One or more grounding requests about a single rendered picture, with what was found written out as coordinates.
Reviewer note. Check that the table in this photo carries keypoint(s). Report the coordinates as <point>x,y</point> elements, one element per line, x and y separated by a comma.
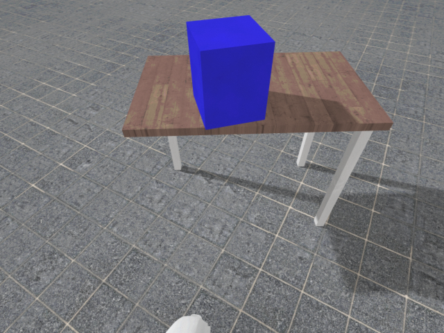
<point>309,92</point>

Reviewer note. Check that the left robot thigh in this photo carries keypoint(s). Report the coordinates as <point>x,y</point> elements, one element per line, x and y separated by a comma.
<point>189,324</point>

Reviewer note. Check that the carton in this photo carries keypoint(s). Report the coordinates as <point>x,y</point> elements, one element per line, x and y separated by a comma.
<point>231,61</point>

